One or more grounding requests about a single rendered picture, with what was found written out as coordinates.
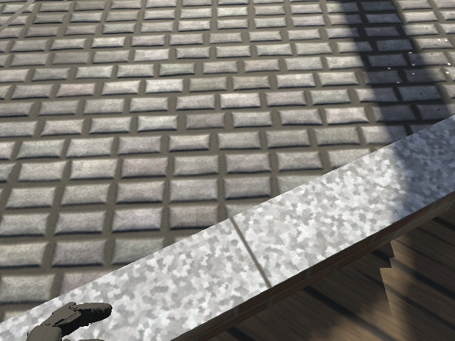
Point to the left robot hand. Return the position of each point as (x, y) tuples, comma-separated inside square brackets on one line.
[(69, 318)]

